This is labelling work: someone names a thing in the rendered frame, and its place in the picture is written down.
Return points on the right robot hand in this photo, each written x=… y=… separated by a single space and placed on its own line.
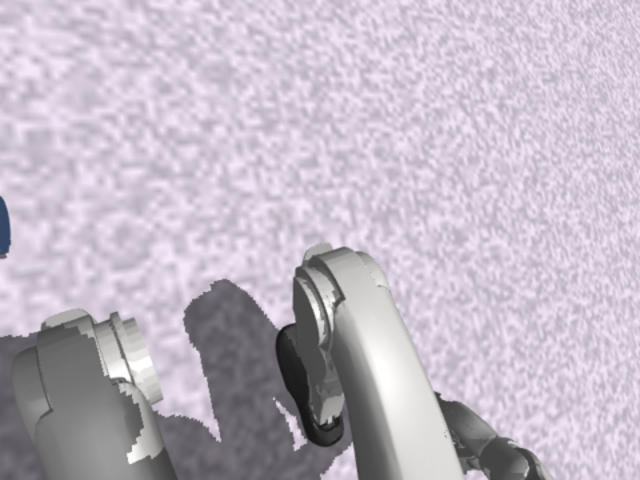
x=468 y=430

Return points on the can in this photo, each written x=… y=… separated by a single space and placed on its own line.
x=4 y=228

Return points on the right robot foot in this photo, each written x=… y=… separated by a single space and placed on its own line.
x=295 y=379

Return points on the right robot arm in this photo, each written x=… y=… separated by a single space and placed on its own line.
x=504 y=459

